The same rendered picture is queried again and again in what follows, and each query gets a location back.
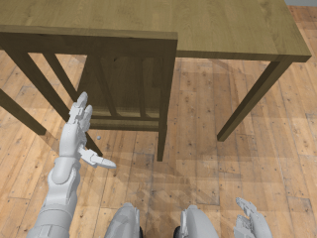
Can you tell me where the robot left forearm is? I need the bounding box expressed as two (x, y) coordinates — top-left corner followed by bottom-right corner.
(26, 156), (81, 238)

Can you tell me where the robot right hand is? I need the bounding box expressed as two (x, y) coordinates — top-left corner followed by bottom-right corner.
(233, 197), (273, 238)

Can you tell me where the chair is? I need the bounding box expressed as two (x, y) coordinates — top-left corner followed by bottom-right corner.
(0, 24), (178, 162)

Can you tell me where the robot left hand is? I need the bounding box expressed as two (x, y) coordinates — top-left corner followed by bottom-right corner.
(58, 91), (117, 169)

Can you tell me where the robot right thigh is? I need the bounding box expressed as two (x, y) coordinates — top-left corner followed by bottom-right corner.
(180, 208), (219, 238)

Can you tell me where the table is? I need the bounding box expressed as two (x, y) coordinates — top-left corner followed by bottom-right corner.
(0, 0), (312, 142)

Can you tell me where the robot left shin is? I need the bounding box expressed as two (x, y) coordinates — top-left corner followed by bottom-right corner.
(123, 202), (140, 238)

